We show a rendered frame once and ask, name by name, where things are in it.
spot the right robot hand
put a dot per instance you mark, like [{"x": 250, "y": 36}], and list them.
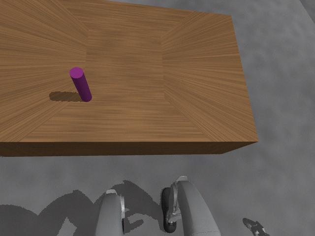
[{"x": 255, "y": 227}]

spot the right robot foot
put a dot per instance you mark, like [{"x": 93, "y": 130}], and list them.
[{"x": 168, "y": 227}]

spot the can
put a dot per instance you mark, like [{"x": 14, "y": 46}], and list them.
[{"x": 81, "y": 84}]

